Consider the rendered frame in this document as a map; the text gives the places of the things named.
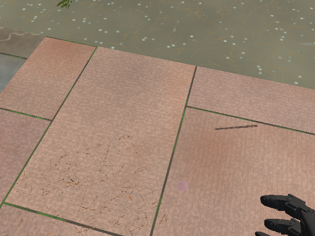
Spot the robot right hand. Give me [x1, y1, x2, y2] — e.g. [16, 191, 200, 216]
[255, 194, 315, 236]

